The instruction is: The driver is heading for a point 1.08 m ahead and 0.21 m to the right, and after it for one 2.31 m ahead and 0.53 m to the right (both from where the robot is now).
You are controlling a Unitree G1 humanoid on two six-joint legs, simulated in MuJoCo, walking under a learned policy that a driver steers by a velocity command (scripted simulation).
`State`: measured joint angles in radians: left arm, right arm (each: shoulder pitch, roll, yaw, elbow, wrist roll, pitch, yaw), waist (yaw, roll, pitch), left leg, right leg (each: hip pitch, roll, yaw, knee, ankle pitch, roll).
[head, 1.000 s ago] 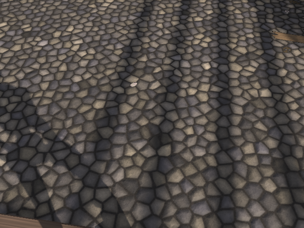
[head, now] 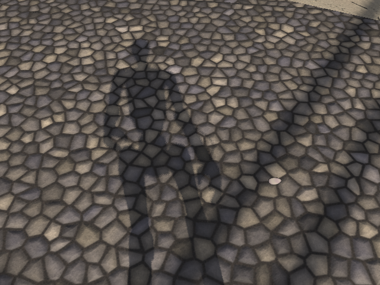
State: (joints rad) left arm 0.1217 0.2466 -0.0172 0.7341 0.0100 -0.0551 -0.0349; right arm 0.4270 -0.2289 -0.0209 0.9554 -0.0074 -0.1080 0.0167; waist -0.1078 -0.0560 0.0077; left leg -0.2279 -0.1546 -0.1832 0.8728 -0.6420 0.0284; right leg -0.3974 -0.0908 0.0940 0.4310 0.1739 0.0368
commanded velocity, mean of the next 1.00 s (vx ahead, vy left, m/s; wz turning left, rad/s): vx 0.41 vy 0.00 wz -0.23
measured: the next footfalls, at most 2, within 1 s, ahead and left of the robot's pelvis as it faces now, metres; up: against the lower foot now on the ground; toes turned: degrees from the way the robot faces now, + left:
right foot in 0.04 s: +0.15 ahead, -0.15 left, -0.11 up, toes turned +2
left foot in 0.46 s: +0.44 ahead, +0.09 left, -0.11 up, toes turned -3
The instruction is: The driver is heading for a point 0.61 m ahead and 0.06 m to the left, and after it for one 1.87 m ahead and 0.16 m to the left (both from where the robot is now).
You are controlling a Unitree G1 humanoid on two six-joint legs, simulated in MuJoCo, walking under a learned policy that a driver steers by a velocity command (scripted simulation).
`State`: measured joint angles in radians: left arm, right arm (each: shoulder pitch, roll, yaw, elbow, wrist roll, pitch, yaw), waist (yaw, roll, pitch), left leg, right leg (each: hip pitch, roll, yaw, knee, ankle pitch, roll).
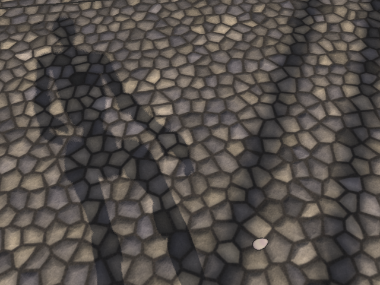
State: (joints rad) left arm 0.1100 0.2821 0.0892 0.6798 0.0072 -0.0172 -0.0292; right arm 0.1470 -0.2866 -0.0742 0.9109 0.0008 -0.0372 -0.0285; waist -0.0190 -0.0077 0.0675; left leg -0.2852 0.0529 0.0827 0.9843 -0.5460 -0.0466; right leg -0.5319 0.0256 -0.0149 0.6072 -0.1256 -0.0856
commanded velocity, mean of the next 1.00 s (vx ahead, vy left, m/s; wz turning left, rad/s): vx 0.03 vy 0.00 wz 0.11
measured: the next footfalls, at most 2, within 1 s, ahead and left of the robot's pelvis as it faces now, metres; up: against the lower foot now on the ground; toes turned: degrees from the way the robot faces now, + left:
left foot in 0.38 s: +0.14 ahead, +0.16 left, +0.00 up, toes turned -8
left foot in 0.94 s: +0.10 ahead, +0.18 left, +0.00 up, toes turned +12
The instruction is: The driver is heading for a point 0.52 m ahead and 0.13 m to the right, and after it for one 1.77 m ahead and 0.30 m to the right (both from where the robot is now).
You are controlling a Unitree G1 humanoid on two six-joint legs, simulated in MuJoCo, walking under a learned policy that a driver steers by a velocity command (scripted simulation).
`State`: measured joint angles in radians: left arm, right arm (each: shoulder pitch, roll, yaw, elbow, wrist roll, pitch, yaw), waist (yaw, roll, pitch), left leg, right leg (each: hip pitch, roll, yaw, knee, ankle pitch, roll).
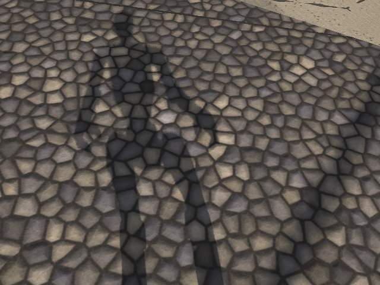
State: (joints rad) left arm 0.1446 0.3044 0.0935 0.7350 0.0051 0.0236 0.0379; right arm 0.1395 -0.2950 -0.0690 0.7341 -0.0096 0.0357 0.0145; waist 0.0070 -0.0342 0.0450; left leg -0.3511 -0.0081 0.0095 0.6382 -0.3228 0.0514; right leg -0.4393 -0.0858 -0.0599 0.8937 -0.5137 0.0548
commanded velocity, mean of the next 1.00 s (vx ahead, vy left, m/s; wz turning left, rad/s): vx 0.39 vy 0.00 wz -0.29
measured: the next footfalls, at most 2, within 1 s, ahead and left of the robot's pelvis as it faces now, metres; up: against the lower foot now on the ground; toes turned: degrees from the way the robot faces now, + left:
right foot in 0.60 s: +0.32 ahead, -0.19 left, +0.00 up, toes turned -17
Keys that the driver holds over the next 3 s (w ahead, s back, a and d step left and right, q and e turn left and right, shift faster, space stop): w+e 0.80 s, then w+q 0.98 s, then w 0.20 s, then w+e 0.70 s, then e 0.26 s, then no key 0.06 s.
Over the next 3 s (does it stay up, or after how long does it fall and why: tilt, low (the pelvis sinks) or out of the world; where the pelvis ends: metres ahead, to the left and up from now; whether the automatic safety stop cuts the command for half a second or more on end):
stays up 1.49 -0.25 0.01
